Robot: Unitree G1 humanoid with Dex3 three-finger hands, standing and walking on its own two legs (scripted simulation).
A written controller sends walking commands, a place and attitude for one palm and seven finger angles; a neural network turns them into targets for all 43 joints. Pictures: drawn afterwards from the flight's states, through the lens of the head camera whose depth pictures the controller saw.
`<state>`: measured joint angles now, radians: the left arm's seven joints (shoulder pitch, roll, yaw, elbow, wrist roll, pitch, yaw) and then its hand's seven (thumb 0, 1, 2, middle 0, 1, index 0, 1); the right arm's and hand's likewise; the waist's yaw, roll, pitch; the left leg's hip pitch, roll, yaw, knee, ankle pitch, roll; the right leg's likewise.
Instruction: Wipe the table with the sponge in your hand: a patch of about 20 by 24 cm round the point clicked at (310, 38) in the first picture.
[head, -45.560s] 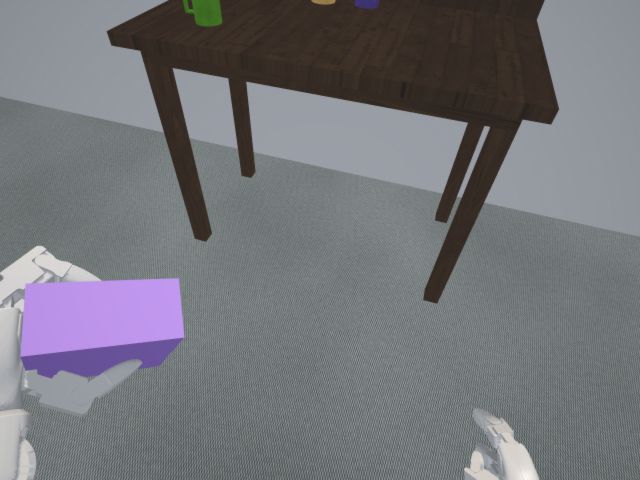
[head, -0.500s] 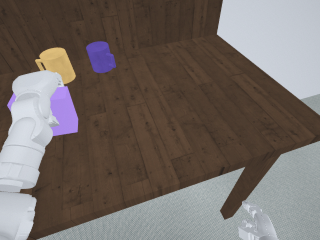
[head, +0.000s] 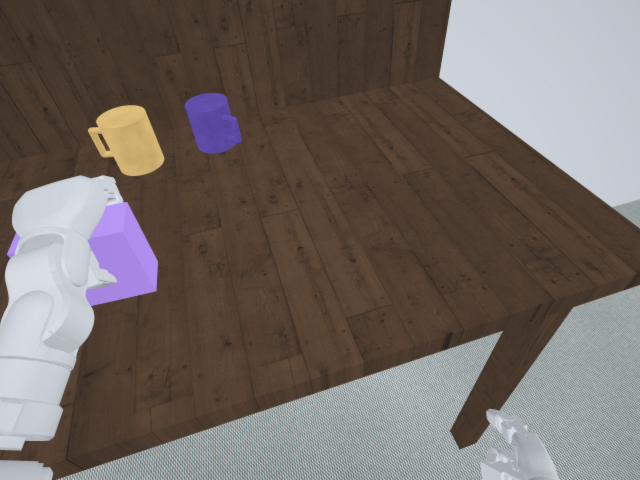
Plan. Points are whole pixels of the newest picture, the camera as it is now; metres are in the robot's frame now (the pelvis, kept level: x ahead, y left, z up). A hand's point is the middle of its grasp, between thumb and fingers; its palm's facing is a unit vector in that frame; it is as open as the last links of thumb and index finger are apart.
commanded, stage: wipe back along the first lane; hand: left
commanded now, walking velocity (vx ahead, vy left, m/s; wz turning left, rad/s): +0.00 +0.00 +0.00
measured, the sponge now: (99, 267) +0.32 +0.33 +0.11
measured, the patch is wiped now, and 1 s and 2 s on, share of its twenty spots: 1.00 1.00 1.00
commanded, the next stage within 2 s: lift the sponge slowly off the table in 1.22 s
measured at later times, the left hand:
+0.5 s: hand (88, 269) +0.29 +0.30 +0.16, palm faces +0.10 -0.06 -0.99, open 10.0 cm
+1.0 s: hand (87, 294) +0.25 +0.28 +0.16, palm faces +0.15 -0.08 -0.99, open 10.0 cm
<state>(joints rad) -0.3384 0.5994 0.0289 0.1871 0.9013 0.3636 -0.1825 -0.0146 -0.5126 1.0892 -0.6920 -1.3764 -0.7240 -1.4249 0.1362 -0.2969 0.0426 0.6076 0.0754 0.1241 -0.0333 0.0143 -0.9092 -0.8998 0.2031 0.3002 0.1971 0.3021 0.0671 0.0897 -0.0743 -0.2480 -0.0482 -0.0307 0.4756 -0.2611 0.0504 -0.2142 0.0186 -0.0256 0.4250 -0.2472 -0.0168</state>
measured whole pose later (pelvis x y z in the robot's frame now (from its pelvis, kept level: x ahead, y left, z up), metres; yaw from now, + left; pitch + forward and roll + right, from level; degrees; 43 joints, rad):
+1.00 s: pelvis +0.00 -0.01 -0.01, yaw -1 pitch +0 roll -1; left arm 0.06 0.57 0.04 -0.30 0.88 0.48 -0.14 -0.01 -0.49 1.09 -0.66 -1.41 -0.70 -1.45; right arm 0.07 -0.28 0.08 0.54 0.08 0.11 -0.02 0.01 -0.91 -0.90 0.20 0.30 0.20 0.30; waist 0.10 0.11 -0.09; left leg -0.24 -0.03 -0.01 0.54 -0.31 0.04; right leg -0.22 0.03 -0.01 0.51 -0.29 -0.02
